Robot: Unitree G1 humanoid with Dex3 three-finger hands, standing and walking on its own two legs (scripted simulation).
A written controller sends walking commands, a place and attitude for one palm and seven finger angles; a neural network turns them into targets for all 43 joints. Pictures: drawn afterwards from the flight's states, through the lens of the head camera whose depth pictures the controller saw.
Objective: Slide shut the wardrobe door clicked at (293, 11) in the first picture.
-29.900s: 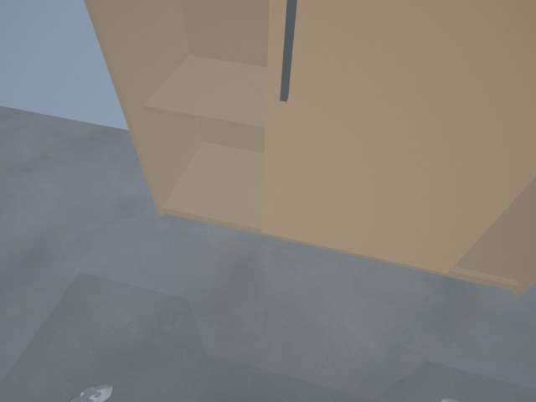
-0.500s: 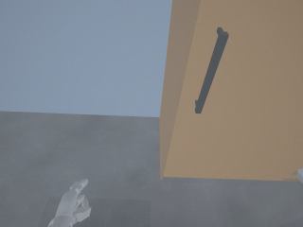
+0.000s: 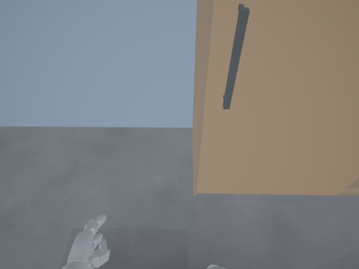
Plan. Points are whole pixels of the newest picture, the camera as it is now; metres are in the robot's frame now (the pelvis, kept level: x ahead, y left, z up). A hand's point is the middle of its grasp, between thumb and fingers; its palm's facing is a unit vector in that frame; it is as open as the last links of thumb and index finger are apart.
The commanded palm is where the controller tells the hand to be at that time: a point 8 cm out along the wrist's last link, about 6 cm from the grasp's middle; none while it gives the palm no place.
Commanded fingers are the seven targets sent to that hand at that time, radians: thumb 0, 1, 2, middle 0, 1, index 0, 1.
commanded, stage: step back with the hand held close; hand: right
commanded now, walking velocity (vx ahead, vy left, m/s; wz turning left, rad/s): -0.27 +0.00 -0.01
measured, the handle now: (232, 63) +0.61 -0.13 +0.15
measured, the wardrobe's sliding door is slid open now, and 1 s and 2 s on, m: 0.00 0.00 0.00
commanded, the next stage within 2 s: stop stepping back and stand still in 0.44 s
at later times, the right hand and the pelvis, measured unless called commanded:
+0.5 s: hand out of the picture +0.10 -0.28 +0.19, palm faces +0.40 +0.83 -0.40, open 7.5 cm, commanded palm +0.05 -0.32 +0.19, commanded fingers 0.00 -0.90 -0.90 0.20 0.30 0.20 0.30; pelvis -0.11 -0.03 +0.00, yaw +4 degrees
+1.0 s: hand out of the picture -0.04 -0.36 +0.20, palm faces +0.49 +0.80 -0.36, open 7.4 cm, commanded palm -0.07 -0.37 +0.19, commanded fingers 0.00 -0.90 -0.90 0.20 0.30 0.20 0.30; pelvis -0.23 -0.08 +0.01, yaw +4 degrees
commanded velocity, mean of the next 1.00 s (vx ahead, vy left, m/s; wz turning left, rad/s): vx -0.06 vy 0.03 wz -0.01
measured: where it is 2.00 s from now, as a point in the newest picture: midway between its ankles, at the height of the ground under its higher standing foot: outside the picture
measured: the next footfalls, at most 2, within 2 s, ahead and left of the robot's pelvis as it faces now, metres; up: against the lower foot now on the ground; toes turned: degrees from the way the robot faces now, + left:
left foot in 0.46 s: -0.17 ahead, +0.10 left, +0.00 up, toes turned +6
right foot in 0.60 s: +0.00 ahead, -0.09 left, -0.01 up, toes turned +5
